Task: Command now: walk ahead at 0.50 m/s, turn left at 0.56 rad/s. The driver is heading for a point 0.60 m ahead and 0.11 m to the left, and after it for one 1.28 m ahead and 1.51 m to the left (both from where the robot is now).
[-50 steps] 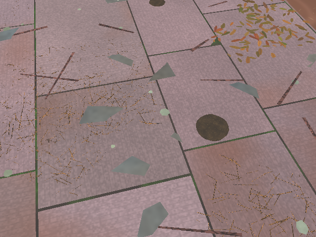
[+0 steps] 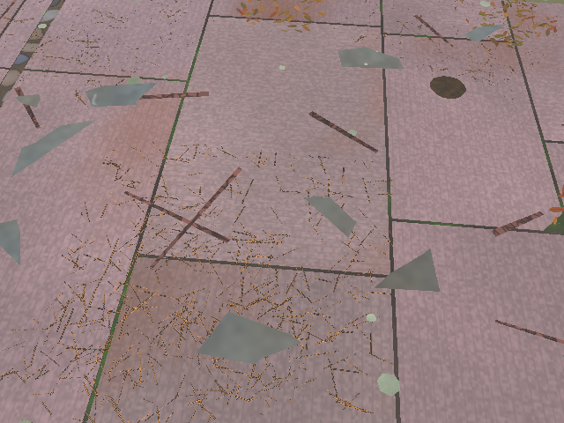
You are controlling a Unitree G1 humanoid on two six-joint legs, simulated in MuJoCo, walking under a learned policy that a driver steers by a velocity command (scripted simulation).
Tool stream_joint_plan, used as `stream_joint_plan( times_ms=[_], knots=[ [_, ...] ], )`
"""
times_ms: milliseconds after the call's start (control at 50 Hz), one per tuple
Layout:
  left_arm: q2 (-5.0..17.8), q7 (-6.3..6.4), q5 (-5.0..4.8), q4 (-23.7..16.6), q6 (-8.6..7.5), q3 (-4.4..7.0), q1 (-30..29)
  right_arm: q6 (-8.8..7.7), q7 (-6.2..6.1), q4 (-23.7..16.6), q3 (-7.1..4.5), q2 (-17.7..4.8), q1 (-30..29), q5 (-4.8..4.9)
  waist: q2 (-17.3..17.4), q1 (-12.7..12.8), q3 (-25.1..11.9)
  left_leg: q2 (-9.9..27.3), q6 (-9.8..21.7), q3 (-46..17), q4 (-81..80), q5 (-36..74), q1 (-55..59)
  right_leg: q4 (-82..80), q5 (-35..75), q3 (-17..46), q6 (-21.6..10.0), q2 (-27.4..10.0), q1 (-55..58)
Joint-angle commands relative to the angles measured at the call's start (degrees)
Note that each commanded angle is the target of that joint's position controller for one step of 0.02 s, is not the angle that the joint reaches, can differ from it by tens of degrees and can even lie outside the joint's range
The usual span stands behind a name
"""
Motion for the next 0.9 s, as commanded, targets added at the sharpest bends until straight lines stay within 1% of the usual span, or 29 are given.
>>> stream_joint_plan(
  times_ms=[20, 40, 100, 160, 200, 240, 300, 340, 360, 380, 400, 420, 440, 460, 480, 500, 520, 560, 620, 660, 700, 740, 780, 800, 820, 840, 860, 880, 900],
  knots=[
    [7.66, 0.25, 1.32, -6.75, -3.0, 1.69, -3.91, -1.2, -0.66, -2.7, -1.7, -6.34, 4.9, -0.36, 1.22, -1.56, -7.65, 15.39, 11.55, -25.68, -18.92, 7.05, 23.54, -0.4, 6.29, 5.31, -0.74, -3.68, -23.58],
    [7.73, 0.13, 1.66, -6.61, -2.26, 1.9, -2.95, -1.19, -0.92, -3.6, -1.44, -5.85, 3.55, -0.87, 2.32, -0.18, -7.03, 14.15, 11.4, -24.0, -20.16, 10.27, 19.45, -2.06, 7.84, 5.4, -0.17, -4.2, -20.31],
    [5.43, 0.16, 2.25, -7.26, -0.71, 1.45, -3.47, -1.45, -1.91, -3.5, -1.93, -7.59, 4.42, -0.64, 1.98, 0.56, -5.78, 12.24, 11.56, -19.09, -21.72, 17.86, 13.28, -9.54, 11.84, 3.59, 2.43, -3.51, -18.49],
    [3.46, 0.04, 2.24, -9.27, -0.58, 0.55, -10.24, -1.11, -2.9, -2.64, -2.26, -8.72, 6.82, -0.23, 3.13, -1.73, -4.09, 9.12, 8.93, -15.43, -21.3, 15.98, 10.66, -23.08, 23.01, 2.93, 3.72, -1.38, -17.49],
    [2.71, -0.49, 1.78, -10.2, -0.93, 0.11, -14.35, -0.69, -3.22, -2.18, -2.29, -8.81, 8.41, -0.04, 4.47, -3.59, -3.79, 7.96, 7.31, -15.05, -20.51, 11.53, 9.72, -31.43, 29.39, 2.57, 3.77, 0.76, -14.36],
    [3.4, -1.08, 1.08, -11.14, -1.33, 0.21, -17.32, -0.38, -3.35, -1.42, -2.37, -9.08, 10.52, 0.18, 5.01, -4.87, -3.53, 9.0, 6.77, -17.43, -19.55, 8.16, 10.55, -35.55, 31.72, 2.96, 3.53, 2.09, -12.38],
    [5.62, -1.81, 0.79, -11.65, -2.03, 0.99, -17.58, 0.09, -3.65, -0.88, -2.29, -8.45, 11.82, 0.36, 5.88, -4.29, -3.65, 11.3, 5.73, -22.78, -14.7, 5.61, 15.84, -39.71, 28.18, 5.12, 1.87, 2.42, -11.42],
    [6.86, -1.87, 0.72, -10.97, -2.53, 1.69, -13.97, 0.38, -3.75, -1.2, -2.46, -8.48, 10.76, 0.13, 7.63, -1.99, -4.17, 12.0, 4.62, -25.36, -10.92, 7.84, 17.39, -40.86, 23.2, 4.8, -0.05, 2.54, -7.31],
    [7.82, -1.57, 0.99, -9.64, -2.79, 2.41, -8.92, 0.44, -3.65, -1.64, -2.06, -7.33, 9.92, 0.02, 7.45, 0.8, -6.36, 9.9, 3.28, -24.56, -6.44, 10.99, 16.56, -43.13, 23.46, 3.69, -1.58, 2.77, -0.13],
    [10.03, -1.18, 2.03, -8.77, -3.07, 3.21, -1.69, 0.26, -3.32, -2.51, -0.94, -4.42, 9.6, -0.51, 4.61, 4.25, -13.06, 6.71, 1.32, -21.43, 5.55, 9.17, 12.22, -41.74, 22.39, 8.29, -4.69, -2.98, 12.96],
    [14.76, -0.8, 3.1, -7.91, -2.76, 4.29, 5.65, -0.1, -3.41, -3.79, 0.22, -0.51, 15.72, -0.29, -8.12, 3.56, -22.17, -1.07, -2.79, -13.85, 25.33, -8.68, -4.27, -43.12, 15.7, 28.17, -11.78, -16.07, 33.8],
    [13.83, -1.43, 1.84, -6.28, -2.08, 4.26, 7.72, -0.56, -3.35, -4.46, 0.43, -2.68, 18.85, 1.05, -20.2, 2.5, -24.06, -0.45, -4.08, -11.96, 37.19, -23.66, -17.73, -49.59, -0.12, 48.42, -16.58, -22.77, 38.32],
    [8.36, -1.25, 1.23, -7.51, -1.77, 2.86, 4.43, -0.34, -3.37, -3.48, -0.88, -8.03, 14.83, 1.37, -11.35, 3.86, -15.68, 3.11, -4.62, -12.97, 41.91, -18.72, -21.47, -51.58, -7.26, 42.37, -14.2, -20.47, 31.69],
    [6.32, -0.94, 1.43, -7.82, -1.19, 2.16, 1.62, 0.03, -3.33, -4.38, -1.26, -9.21, 9.5, 0.65, -6.58, 4.14, -9.83, 5.09, -4.85, -10.49, 41.8, -13.95, -21.08, -51.87, -2.44, 32.56, -11.77, -17.86, 24.12],
    [5.32, -0.88, 1.83, -7.58, -0.86, 1.66, -0.83, 0.21, -3.24, -5.06, -1.34, -8.42, 7.07, -0.02, -4.31, 2.93, -5.96, 6.78, -4.99, -9.75, 39.34, -10.67, -19.18, -53.13, 4.97, 25.73, -10.91, -15.23, 17.13],
    [4.16, -0.78, 2.08, -7.16, -0.85, 1.24, -2.24, 0.44, -2.98, -5.34, -1.54, -7.55, 6.37, -0.19, -5.01, 1.66, -3.93, 8.43, -4.93, -9.77, 36.6, -8.54, -17.19, -54.46, 10.24, 20.57, -10.26, -13.15, 12.87],
    [4.0, -0.71, 2.17, -6.8, -1.01, 1.16, -2.81, 0.79, -2.69, -5.36, -1.42, -6.27, 7.11, 0.21, -6.45, 0.71, -3.3, 9.38, -4.91, -9.12, 34.99, -7.36, -14.77, -55.91, 13.17, 16.62, -9.83, -11.88, 10.05],
    [4.51, -0.74, 1.69, -5.81, -1.55, 1.47, -2.55, 1.42, -2.47, -5.84, -0.98, -4.01, 6.86, 0.36, -6.42, 0.36, -2.89, 10.02, -5.34, -7.9, 32.51, -5.71, -14.57, -58.08, 18.22, 11.5, -10.78, -11.55, 8.6],
    [6.78, -0.6, 1.74, -4.31, -1.72, 2.27, -1.65, 1.57, -2.28, -7.19, -0.57, -3.03, 3.91, -0.07, -4.26, 0.62, -2.57, 10.68, -6.3, -7.79, 25.93, 0.01, -17.49, -59.52, 24.94, 6.21, -11.97, -12.55, 10.57],
    [7.52, -0.48, 1.7, -3.73, -1.38, 2.44, -1.82, 1.25, -1.68, -7.44, -0.36, -2.7, 1.91, 0.03, -3.73, 1.15, -2.42, 10.53, -6.29, -6.71, 19.57, 6.03, -16.95, -59.63, 28.07, 1.66, -11.14, -11.62, 11.89],
    [8.3, -0.26, 1.47, -3.04, -0.93, 2.55, -1.17, 0.79, -0.91, -8.15, 0.02, -2.03, -1.81, 0.01, -3.38, 2.6, -1.46, 9.94, -5.91, -4.52, 12.76, 11.27, -15.06, -59.59, 29.45, -2.44, -10.06, -10.76, 12.43],
    [9.17, 0.14, 1.21, -2.35, -0.12, 2.68, -0.73, 0.5, -0.14, -9.38, 0.29, -1.39, -5.51, -0.37, -2.92, 3.53, 0.2, 8.67, -5.47, -1.65, 6.55, 13.35, -12.44, -57.74, 36.82, -6.03, -9.01, -10.38, 12.66],
    [10.46, 0.44, 0.52, -1.6, 0.78, 3.01, 0.35, 0.51, 0.6, -10.53, -0.03, -1.92, -6.96, -0.47, -3.9, 3.55, -0.37, 7.23, -4.64, 0.36, 3.09, 11.84, -9.97, -54.35, 44.94, -7.84, -7.92, -11.01, 15.32],
    [11.24, 0.62, 0.06, -1.57, 1.16, 3.24, 0.17, 0.63, 0.88, -10.84, -0.49, -2.85, -6.36, -0.56, -4.78, 2.71, -1.4, 6.07, -3.78, 1.19, 1.94, 9.71, -8.04, -51.67, 50.45, -8.47, -7.27, -11.31, 16.72],
    [12.09, 0.86, -0.56, -1.78, 1.47, 3.54, -0.33, 0.81, 1.04, -10.72, -1.15, -4.11, -4.46, -0.79, -5.79, 1.25, -3.03, 4.36, -2.71, 2.3, 1.17, 7.0, -5.0, -47.81, 57.28, -8.97, -6.61, -11.42, 17.89],
    [12.68, 1.07, -1.18, -2.08, 1.81, 3.82, -1.07, 1.03, 1.05, -9.84, -2.05, -5.73, -0.22, -0.91, -6.22, -1.29, -5.29, 2.4, -1.35, 3.27, -0.3, 5.35, 0.07, -41.64, 62.66, -9.49, -5.83, -11.12, 18.0],
    [11.96, 1.15, -1.53, -2.54, 2.04, 3.61, -2.03, 1.17, 0.64, -7.87, -3.54, -8.22, 7.42, -0.93, -4.77, -5.59, -9.0, 0.4, 0.6, 3.42, -4.7, 9.78, 10.06, -31.61, 61.21, -10.67, -4.17, -9.39, 15.33],
    [9.87, 0.96, -0.36, -3.07, 1.75, 2.82, -0.53, 1.61, -0.68, -6.62, -4.93, -11.75, 13.64, -0.95, 0.44, -8.55, -12.63, 3.49, 3.38, -2.52, -7.18, 23.55, 23.71, -16.38, 45.58, -11.23, -0.78, -6.27, 4.84],
    [1.73, -0.01, 4.21, -4.71, 1.29, 0.4, 6.1, 1.97, -2.04, -7.84, -5.01, -17.56, 11.2, -1.35, 17.85, -0.67, -18.04, 18.8, 11.76, -23.0, 1.18, 54.73, 41.75, 5.23, -14.4, -8.88, 2.91, 2.19, -16.56]
  ],
)
Keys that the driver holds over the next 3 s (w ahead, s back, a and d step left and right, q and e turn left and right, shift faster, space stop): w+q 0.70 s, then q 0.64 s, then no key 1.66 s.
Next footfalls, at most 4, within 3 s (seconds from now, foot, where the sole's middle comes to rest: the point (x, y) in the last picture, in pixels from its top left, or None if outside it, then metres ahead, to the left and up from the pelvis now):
0.38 right None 0.42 -0.12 -0.76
0.88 left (196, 364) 0.57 0.23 -0.76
1.34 right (264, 307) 0.72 0.07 -0.76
1.68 left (200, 398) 0.49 0.21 -0.76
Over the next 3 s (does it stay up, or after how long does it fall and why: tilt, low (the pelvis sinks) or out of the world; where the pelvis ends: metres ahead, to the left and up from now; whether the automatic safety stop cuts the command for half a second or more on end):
stays up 0.57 0.13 0.01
